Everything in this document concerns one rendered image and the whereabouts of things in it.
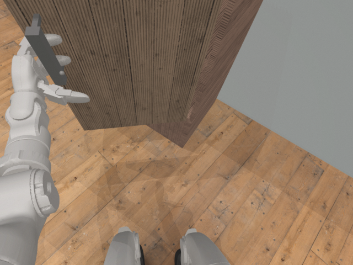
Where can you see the right robot shin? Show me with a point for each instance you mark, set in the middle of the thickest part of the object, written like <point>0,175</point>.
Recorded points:
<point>188,231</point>

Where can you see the left robot forearm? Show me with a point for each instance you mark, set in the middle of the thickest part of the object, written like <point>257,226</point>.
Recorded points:
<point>29,141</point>

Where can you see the cupboard door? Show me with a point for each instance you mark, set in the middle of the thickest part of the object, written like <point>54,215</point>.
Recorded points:
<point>139,61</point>

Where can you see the robot left hand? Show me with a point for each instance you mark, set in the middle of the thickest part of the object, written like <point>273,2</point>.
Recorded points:
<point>27,74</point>

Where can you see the left robot upper arm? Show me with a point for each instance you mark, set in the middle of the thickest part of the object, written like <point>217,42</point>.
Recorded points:
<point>27,198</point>

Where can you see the left robot thigh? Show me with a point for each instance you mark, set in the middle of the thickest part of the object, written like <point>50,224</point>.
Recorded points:
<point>124,249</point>

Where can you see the handle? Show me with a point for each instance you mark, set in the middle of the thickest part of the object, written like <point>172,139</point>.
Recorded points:
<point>42,48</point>

